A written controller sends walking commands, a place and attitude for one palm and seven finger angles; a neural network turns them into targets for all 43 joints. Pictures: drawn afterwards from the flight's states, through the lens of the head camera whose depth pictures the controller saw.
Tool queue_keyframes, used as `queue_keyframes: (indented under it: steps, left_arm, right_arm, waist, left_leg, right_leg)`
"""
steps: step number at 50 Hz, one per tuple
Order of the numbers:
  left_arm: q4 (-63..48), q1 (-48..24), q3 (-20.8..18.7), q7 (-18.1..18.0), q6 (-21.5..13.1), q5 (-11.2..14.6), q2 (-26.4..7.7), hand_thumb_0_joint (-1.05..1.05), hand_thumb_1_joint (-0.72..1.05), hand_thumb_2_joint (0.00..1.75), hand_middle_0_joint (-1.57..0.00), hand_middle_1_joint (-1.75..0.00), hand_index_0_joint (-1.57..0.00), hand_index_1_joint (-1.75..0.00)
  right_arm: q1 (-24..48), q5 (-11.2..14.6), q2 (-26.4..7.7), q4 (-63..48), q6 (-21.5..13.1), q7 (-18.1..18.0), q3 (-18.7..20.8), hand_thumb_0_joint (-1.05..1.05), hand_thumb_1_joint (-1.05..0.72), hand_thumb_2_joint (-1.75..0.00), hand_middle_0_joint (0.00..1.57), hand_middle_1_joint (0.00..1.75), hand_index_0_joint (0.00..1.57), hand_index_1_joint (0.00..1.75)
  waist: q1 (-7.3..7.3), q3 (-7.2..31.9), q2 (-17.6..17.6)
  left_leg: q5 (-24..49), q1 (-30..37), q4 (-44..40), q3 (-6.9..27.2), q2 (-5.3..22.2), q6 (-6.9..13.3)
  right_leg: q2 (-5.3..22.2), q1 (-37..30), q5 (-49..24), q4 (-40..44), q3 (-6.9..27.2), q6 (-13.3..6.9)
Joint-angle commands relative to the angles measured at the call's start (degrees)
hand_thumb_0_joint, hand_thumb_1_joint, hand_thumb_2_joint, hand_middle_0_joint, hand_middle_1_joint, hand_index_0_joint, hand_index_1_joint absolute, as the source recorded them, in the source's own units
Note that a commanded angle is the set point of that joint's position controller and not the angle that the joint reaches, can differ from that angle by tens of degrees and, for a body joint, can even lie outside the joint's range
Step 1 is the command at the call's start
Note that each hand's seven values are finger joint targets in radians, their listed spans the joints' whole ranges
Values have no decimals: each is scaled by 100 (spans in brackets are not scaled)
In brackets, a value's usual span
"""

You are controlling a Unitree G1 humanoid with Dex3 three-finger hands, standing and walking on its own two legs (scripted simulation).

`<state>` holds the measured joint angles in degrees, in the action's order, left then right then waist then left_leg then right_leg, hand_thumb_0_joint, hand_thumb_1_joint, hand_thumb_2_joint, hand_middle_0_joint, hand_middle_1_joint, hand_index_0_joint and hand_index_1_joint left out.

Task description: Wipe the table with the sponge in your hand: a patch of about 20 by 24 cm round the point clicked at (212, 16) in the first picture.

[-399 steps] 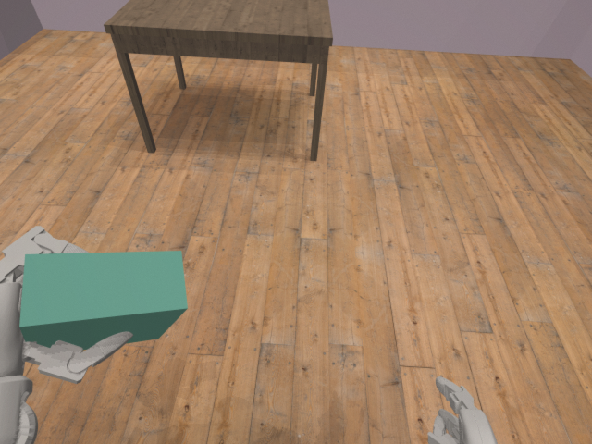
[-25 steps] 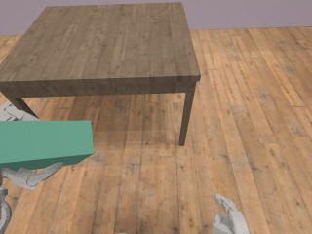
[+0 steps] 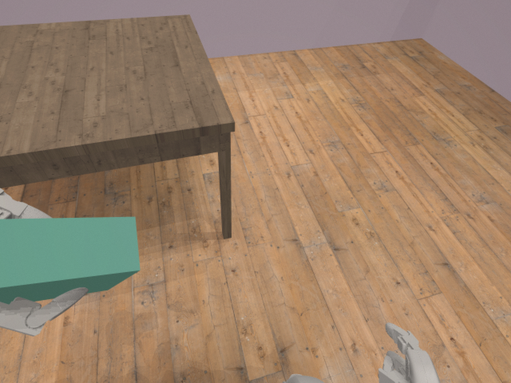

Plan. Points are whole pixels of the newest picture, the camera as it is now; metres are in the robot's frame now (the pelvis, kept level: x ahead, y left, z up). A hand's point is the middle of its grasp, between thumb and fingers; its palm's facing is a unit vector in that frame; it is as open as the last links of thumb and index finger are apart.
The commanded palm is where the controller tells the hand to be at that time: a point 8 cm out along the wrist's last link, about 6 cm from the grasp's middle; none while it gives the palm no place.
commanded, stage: take the last steps up to it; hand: left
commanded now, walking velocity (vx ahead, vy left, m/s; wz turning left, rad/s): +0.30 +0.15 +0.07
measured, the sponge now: (82, 260) +0.22 +0.23 +0.14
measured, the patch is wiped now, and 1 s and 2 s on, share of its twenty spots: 0.00 0.00 0.00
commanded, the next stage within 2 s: none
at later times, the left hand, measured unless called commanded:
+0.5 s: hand (74, 256) +0.22 +0.23 +0.16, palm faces +0.37 -0.81 -0.46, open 10.3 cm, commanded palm +0.17 +0.27 +0.18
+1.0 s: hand (75, 196) +0.30 +0.26 +0.15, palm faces +0.41 -0.79 -0.46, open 10.2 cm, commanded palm +0.24 +0.30 +0.18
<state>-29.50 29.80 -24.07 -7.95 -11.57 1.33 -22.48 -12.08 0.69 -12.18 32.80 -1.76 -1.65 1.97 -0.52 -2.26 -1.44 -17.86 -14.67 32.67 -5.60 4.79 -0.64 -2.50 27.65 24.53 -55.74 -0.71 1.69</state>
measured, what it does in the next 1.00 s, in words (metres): steps on the spot: right foot, then left foot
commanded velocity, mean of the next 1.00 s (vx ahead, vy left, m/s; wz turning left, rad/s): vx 0.30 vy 0.15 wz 0.06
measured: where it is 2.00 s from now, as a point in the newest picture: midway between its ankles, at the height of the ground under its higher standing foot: (203, 368)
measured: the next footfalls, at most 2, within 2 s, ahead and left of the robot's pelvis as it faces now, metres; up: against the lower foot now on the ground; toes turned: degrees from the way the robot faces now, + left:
right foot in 0.14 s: +0.02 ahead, -0.15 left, +0.00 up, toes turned -7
left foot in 0.52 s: +0.09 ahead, +0.12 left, +0.00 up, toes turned +9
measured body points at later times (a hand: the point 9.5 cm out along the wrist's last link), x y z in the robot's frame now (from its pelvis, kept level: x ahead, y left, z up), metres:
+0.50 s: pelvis +0.01 -0.01 +0.00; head +0.05 -0.01 +0.45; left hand +0.19 +0.27 +0.18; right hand +0.14 -0.29 -0.09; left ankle +0.04 +0.11 -0.72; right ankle -0.02 -0.14 -0.73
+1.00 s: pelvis +0.10 +0.02 +0.00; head +0.13 +0.00 +0.45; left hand +0.27 +0.30 +0.18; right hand +0.26 -0.21 -0.11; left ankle +0.07 +0.15 -0.65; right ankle +0.07 -0.09 -0.73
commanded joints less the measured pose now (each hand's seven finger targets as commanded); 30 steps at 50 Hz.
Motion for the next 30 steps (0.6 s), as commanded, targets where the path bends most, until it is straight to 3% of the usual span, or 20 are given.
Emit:
queue_keyframes:
  steps: [1, 3, 5, 6, 7, 8, 9, 10, 11, 13, 14, 16, 20, 22, 24, 25, 26, 27, 28, 30]
  left_arm:
    - [-1754, -1210, 182, -102, -356, -90, -612, 0, 10, 130, -120, -160, -120, -160]
    - [-1639, -1203, 199, -180, -318, -119, -658, 0, 10, 130, -120, -160, -120, -160]
    - [-1430, -1274, -27, -260, -305, -143, -849, 0, 10, 130, -120, -160, -120, -160]
    - [-1201, -1146, -207, -275, -292, -178, -1030, 0, 10, 130, -120, -160, -120, -160]
    - [-1155, -1139, -279, -280, -311, -146, -1094, 0, 10, 130, -120, -160, -120, -160]
    - [-1114, -1078, -502, -295, -296, -74, -1319, 0, 10, 130, -120, -160, -120, -160]
    - [-1161, -1230, -715, -318, -380, 9, -1513, 0, 10, 130, -120, -160, -120, -160]
    - [-920, -1026, -620, -236, -378, 12, -1288, 0, 10, 130, -120, -160, -120, -160]
    - [-795, -710, -740, -193, -356, 41, -1271, 0, 10, 130, -120, -160, -120, -160]
    - [-646, -56, -714, -134, -472, 81, -1031, 0, 10, 130, -120, -160, -120, -160]
    - [-545, 117, -700, -128, -521, 71, -934, 0, 10, 130, -120, -160, -120, -160]
    - [-502, 82, -527, -127, -564, 65, -769, 0, 10, 130, -120, -160, -120, -160]
    - [-868, -182, -397, -219, -542, -4, -805, 0, 10, 130, -120, -160, -120, -160]
    - [-1282, -520, -294, -260, -542, -21, -851, 0, 10, 130, -120, -160, -120, -160]
    - [-1466, -773, -286, -296, -546, -68, -909, 0, 10, 130, -120, -160, -120, -160]
    - [-1606, -900, -270, -304, -570, -80, -916, 0, 10, 130, -120, -160, -120, -160]
    - [-1766, -992, -231, -313, -601, -77, -907, 0, 10, 130, -120, -160, -120, -160]
    - [-1927, -959, -210, -324, -656, -94, -869, 0, 10, 130, -120, -160, -120, -160]
    - [-1695, -935, -260, -320, -684, -178, -1041, 0, 10, 130, -120, -160, -120, -160]
    - [-1379, -928, -436, -293, -623, -122, -1135, 0, 10, 130, -120, -160, -120, -160]
  right_arm:
    - [368, 43, -758, -701, -511, -37, 160, 0, -90, -90, 20, 30, 20, 30]
    - [389, 11, -738, -676, -599, -75, 104, 0, -90, -90, 20, 30, 20, 30]
    - [505, -14, -679, -640, -614, -128, 48, 0, -90, -90, 20, 30, 20, 30]
    - [497, -35, -639, -608, -579, -141, 45, 0, -90, -90, 20, 30, 20, 30]
    - [523, -35, -482, -621, -508, -139, 27, 0, -90, -90, 20, 30, 20, 30]
    - [704, -42, -427, -659, -485, -159, -5, 0, -90, -90, 20, 30, 20, 30]
    - [857, -107, -454, -593, -487, -163, -56, 0, -90, -90, 20, 30, 20, 30]
    - [680, -37, -538, -509, -465, -134, 65, 0, -90, -90, 20, 30, 20, 30]
    - [724, -16, -501, -513, -359, -108, 45, 0, -90, -90, 20, 30, 20, 30]
    - [740, -30, -410, -488, -243, -111, -34, 0, -90, -90, 20, 30, 20, 30]
    - [674, -44, -373, -457, -203, -91, -52, 0, -90, -90, 20, 30, 20, 30]
    - [620, -4, -411, -511, -199, -77, 7, 0, -90, -90, 20, 30, 20, 30]
    - [586, -56, -462, -597, -347, -106, 120, 0, -90, -90, 20, 30, 20, 30]
    - [487, -71, -498, -619, -425, -138, 172, 0, -90, -90, 20, 30, 20, 30]
    - [374, -102, -557, -598, -466, -184, 224, 0, -90, -90, 20, 30, 20, 30]
    - [295, -89, -635, -605, -499, -218, 277, 0, -90, -90, 20, 30, 20, 30]
    - [261, -74, -774, -640, -527, -249, 327, 0, -90, -90, 20, 30, 20, 30]
    - [266, -56, -813, -683, -551, -224, 329, 0, -90, -90, 20, 30, 20, 30]
    - [298, -61, -696, -685, -586, -202, 275, 0, -90, -90, 20, 30, 20, 30]
    - [354, -86, -606, -516, -625, -179, 215, 0, -90, -90, 20, 30, 20, 30]
  waist:
    - [70, 396, 1730]
    - [95, 479, 1782]
    - [6, 494, 1487]
    - [29, 468, 1012]
    - [53, 390, -97]
    - [-24, 269, -1090]
    - [-47, 229, -887]
    - [42, 334, -860]
    - [43, 419, -617]
    - [45, 356, -409]
    - [67, 532, -475]
    - [91, 683, -751]
    - [-72, 748, -833]
    - [-11, 783, -695]
    - [55, 768, -360]
    - [107, 817, 86]
    - [166, 820, 1152]
    - [134, 903, 2241]
    - [126, 754, 2050]
    - [134, 457, 1703]
  left_leg:
    - [1870, 61, -1110, 383, 1140, 641]
    - [819, -117, -1125, 478, 1006, 600]
    - [-546, -572, -798, 402, 814, 482]
    - [-1174, -853, -276, 179, 546, 363]
    - [-1397, -1397, 928, -26, 112, 176]
    - [-1452, -2031, 2275, -41, -309, 18]
    - [-1139, -2434, 3153, 417, -144, -45]
    - [-728, -2464, 3545, 707, -37, -74]
    - [-592, -2516, 3589, 768, 21, -93]
    - [-222, -2382, 3131, 651, 119, -123]
    - [-196, -2202, 2672, 514, 98, -117]
    - [-129, -1753, 1710, 310, 104, -68]
    - [-84, -1061, 593, -177, -157, 76]
    - [120, -472, 37, -228, -217, 113]
    - [426, 245, -564, -356, -319, 134]
    - [411, 707, -864, -194, -211, 211]
    - [237, 1289, -1175, 710, 404, 504]
    - [1031, 1868, -1403, 2123, 1390, 987]
    - [916, 1407, -1718, 2578, 1661, 1320]
    - [440, 696, -1759, 2360, 1525, 1463]
  right_leg:
    - [274, -431, 5, 692, -409, 74]
    - [181, -1074, 82, 1550, -689, 52]
    - [215, -1935, -311, 2637, -840, 14]
    - [503, -2068, -256, 3059, -449, -145]
    - [1364, -2058, 293, 3715, 1000, -567]
    - [2393, -1982, 277, 4393, 2675, -1137]
    - [2798, -2118, -252, 4584, 2771, -1408]
    - [2653, -2148, -394, 4487, 2714, -1357]
    - [2523, -2217, -607, 4278, 2386, -1352]
    - [2203, -2225, -2048, 4075, 1306, -1191]
    - [2065, -2370, -2597, 3909, 869, -1097]
    - [2011, -2496, -2877, 3764, 458, -986]
    - [2042, -2481, -2697, 3729, 621, -973]
    - [2055, -2255, -2052, 3625, 593, -885]
    - [1809, -1890, -1387, 3230, 387, -707]
    - [1630, -1599, -1261, 2644, 248, -579]
    - [1159, -803, -706, 1624, -140, -347]
    - [569, 165, 803, 335, -666, -89]
    - [483, 331, 1249, -637, -413, -154]
    - [811, 425, 868, -941, -174, -109]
